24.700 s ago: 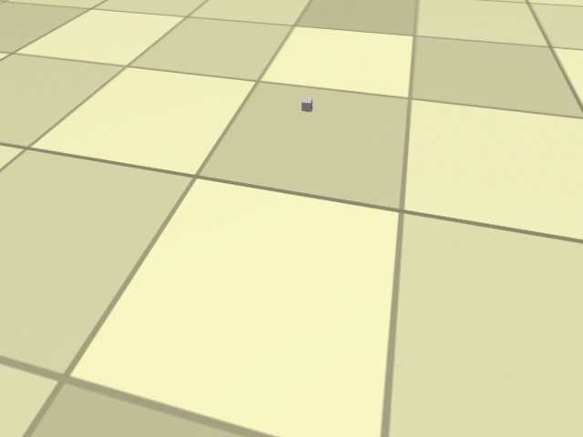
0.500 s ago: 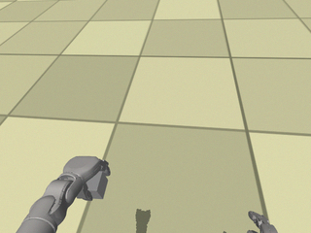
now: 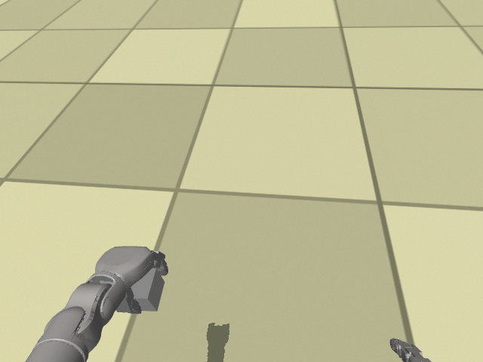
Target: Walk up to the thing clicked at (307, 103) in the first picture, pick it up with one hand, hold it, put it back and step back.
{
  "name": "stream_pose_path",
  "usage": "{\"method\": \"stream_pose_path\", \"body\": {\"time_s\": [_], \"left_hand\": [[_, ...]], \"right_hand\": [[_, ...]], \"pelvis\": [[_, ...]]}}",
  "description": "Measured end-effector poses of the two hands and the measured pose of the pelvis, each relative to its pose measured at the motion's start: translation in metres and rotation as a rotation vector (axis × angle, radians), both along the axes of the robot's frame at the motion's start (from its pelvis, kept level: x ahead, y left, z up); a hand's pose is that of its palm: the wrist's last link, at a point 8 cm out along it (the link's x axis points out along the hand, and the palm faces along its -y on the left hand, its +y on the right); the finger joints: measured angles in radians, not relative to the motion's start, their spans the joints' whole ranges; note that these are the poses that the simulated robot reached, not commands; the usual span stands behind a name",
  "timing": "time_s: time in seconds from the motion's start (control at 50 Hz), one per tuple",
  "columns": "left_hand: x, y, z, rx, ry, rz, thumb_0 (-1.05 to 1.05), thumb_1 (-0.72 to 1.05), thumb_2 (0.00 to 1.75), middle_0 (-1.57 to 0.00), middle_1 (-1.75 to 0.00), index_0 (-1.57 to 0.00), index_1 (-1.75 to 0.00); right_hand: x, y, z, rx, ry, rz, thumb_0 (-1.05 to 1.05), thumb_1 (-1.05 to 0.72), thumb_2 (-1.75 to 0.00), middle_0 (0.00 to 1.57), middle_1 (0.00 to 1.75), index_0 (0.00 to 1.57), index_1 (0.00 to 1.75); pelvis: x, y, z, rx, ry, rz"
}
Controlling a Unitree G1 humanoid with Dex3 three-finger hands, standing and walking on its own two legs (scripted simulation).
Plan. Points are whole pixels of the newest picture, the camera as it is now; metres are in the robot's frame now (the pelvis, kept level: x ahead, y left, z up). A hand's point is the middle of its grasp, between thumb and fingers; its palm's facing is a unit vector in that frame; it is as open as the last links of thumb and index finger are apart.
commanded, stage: crouch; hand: left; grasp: from above
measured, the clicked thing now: (141, 289) +0.29 +0.22 -0.08
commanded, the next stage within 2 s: lower in 1.84 s
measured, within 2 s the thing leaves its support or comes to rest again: neither
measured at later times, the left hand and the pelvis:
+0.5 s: hand (161, 301) +0.33 +0.24 -0.26, palm faces -0.42 +0.09 -0.90, open 8.8 cm; pelvis -0.05 +0.01 -0.15, yaw +0 degrees
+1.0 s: hand (181, 314) +0.37 +0.24 -0.48, palm faces -0.48 +0.04 -0.88, open 8.7 cm; pelvis -0.07 +0.01 -0.31, yaw -3 degrees
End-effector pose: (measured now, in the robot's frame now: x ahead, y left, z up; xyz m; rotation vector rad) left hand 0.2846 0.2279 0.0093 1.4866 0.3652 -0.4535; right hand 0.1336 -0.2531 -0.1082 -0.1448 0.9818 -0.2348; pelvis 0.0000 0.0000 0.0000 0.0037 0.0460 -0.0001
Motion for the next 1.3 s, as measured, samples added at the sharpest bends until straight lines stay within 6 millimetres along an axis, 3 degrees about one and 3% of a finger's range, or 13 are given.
{"method": "stream_pose_path", "body": {"time_s": [0.12, 0.26, 0.42, 0.56, 0.7, 0.82, 1.0, 1.16, 1.3], "left_hand": [[-0.002, 0.002, -0.03, 0.001, -0.003, -0.025, 0.01, 0.19, 0.43, -0.76, -0.43, -0.77, -0.4], [0.011, 0.008, -0.087, 0.063, -0.055, -0.07, 0.01, 0.17, 0.46, -0.76, -0.44, -0.77, -0.42], [0.036, 0.011, -0.173, 0.105, -0.08, -0.072, 0.01, 0.17, 0.44, -0.78, -0.43, -0.79, -0.41], [0.058, 0.009, -0.242, 0.104, -0.095, -0.051, 0.01, 0.19, 0.38, -0.8, -0.38, -0.81, -0.36], [0.076, 0.014, -0.304, 0.109, -0.068, -0.032, 0.01, 0.21, 0.34, -0.81, -0.36, -0.83, -0.33], [0.083, 0.016, -0.36, 0.088, -0.022, -0.026, 0.01, 0.22, 0.32, -0.82, -0.34, -0.84, -0.31], [0.092, 0.013, -0.43, 0.05, -0.03, -0.056, 0.01, 0.22, 0.3, -0.83, -0.33, -0.85, -0.29], [0.104, 0.018, -0.466, 0.064, -0.053, -0.035, 0.01, 0.22, 0.3, -0.84, -0.32, -0.86, -0.28], [0.114, 0.02, -0.484, 0.078, -0.043, -0.011, 0.01, 0.21, 0.31, -0.85, -0.32, -0.86, -0.28]], "right_hand": [[-0.005, -0.005, -0.009, -0.024, 0.032, 0.028, 0.01, -0.9, -0.9, 0.2, 0.3, 0.2, 0.3], [-0.027, -0.018, -0.048, -0.067, 0.107, 0.054, 0.01, -0.91, -0.9, 0.2, 0.3, 0.2, 0.3], [-0.084, -0.026, -0.116, -0.112, 0.246, 0.017, 0.01, -0.91, -0.9, 0.2, 0.29, 0.2, 0.3], [-0.141, -0.019, -0.176, -0.124, 0.365, -0.036, 0.01, -0.91, -0.9, 0.2, 0.29, 0.2, 0.3], [-0.174, -0.005, -0.229, -0.103, 0.425, -0.056, 0.01, -0.91, -0.9, 0.21, 0.29, 0.2, 0.3], [-0.179, 0.002, -0.268, -0.088, 0.445, -0.027, 0.01, -0.91, -0.9, 0.21, 0.29, 0.21, 0.3], [-0.162, -0.005, -0.313, -0.103, 0.451, 0.049, 0.0, -0.92, -0.9, 0.21, 0.29, 0.21, 0.3], [-0.153, -0.014, -0.339, -0.111, 0.446, 0.09, 0.0, -0.93, -0.9, 0.21, 0.29, 0.21, 0.3], [-0.164, -0.016, -0.356, -0.099, 0.473, 0.085, 0.0, -0.93, -0.91, 0.2, 0.29, 0.2, 0.3]], "pelvis": [[-0.008, -0.003, -0.012, -0.002, 0.057, 0.012], [-0.025, -0.003, -0.052, -0.021, 0.189, 0.024], [-0.046, 0.004, -0.116, -0.043, 0.344, 0.024], [-0.059, 0.012, -0.174, -0.058, 0.451, 0.012], [-0.069, 0.016, -0.226, -0.07, 0.522, 0.005], [-0.073, 0.017, -0.265, -0.083, 0.575, 0.002], [-0.072, 0.012, -0.314, -0.097, 0.619, -0.006], [-0.073, 0.008, -0.343, -0.099, 0.621, -0.019], [-0.074, 0.007, -0.362, -0.099, 0.616, -0.032]]}}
